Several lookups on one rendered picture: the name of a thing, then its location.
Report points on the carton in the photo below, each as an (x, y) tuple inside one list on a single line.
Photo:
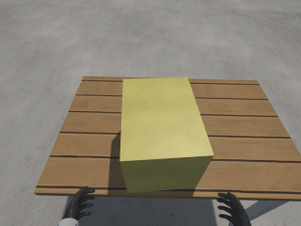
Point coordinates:
[(163, 141)]

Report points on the table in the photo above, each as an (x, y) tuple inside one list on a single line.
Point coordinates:
[(254, 159)]

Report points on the robot right hand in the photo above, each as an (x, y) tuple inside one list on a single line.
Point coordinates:
[(238, 213)]

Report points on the robot left hand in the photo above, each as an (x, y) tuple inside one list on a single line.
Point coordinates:
[(73, 210)]

